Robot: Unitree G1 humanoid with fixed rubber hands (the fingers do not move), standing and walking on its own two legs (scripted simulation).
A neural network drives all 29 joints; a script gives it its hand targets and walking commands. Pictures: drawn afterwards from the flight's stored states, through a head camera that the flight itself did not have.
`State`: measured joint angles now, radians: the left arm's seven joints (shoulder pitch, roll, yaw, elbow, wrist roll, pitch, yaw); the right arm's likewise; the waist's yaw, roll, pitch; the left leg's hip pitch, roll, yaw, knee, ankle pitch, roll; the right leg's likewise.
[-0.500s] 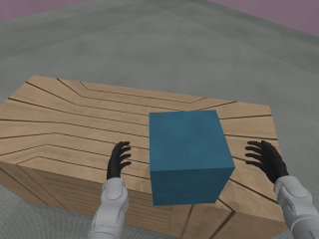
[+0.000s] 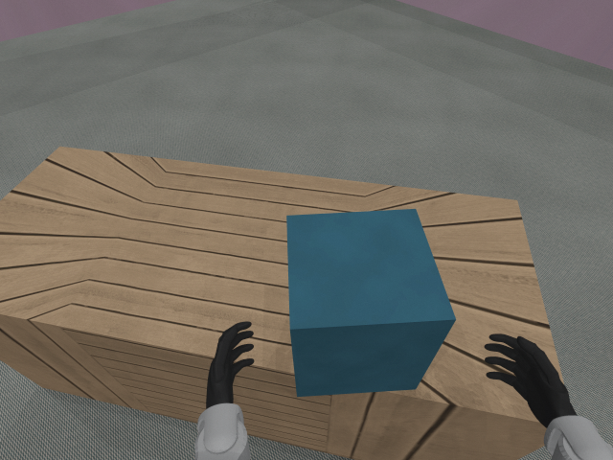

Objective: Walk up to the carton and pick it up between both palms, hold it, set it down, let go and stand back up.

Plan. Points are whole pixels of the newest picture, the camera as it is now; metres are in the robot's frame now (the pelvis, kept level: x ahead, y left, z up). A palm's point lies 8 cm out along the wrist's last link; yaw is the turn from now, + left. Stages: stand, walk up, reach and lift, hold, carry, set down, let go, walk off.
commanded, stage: set down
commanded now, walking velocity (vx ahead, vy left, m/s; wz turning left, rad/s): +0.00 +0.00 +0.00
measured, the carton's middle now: (354, 306) +0.39 -0.02 -0.07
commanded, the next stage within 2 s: let go in 1.30 s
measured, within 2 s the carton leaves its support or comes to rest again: neither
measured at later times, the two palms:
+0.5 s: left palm (205, 424) +0.18 +0.18 -0.05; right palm (534, 439) +0.20 -0.25 -0.05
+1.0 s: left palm (176, 438) +0.17 +0.21 -0.06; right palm (511, 456) +0.18 -0.22 -0.06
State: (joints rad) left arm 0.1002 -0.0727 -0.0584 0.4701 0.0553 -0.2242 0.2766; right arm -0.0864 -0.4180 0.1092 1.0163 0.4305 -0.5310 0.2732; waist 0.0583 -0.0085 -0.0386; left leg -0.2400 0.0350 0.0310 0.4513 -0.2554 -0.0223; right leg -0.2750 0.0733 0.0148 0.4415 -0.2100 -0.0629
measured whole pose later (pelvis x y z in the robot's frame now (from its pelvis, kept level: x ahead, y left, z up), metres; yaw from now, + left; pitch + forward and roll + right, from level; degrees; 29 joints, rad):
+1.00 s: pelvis +0.02 +0.02 +0.00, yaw +1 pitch -2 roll +0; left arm 0.26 0.09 -0.06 0.52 0.02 -0.13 0.15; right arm 0.15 -0.28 0.04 0.88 0.21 -0.41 0.16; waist 0.03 -0.01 0.02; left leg -0.09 0.01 0.02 0.38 -0.26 0.00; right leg -0.11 0.05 0.02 0.36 -0.21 -0.04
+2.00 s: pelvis +0.01 +0.03 +0.00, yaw +1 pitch -2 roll -1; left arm 0.21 0.21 0.00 0.65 0.02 0.01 0.02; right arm 0.21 -0.22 -0.02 0.72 0.00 -0.07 -0.01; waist 0.00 0.01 0.01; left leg -0.14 0.00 0.03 0.46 -0.29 0.03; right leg -0.15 0.04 0.00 0.41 -0.22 -0.01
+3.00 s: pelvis -0.04 +0.05 +0.00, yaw +4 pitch -2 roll +0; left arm 0.38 0.25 -0.01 0.93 0.02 -0.01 0.01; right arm 0.43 -0.26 0.00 0.79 0.00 -0.01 -0.02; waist 0.00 0.00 0.00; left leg -0.25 -0.04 0.03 0.49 -0.21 0.05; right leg -0.26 -0.01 0.02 0.48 -0.19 0.02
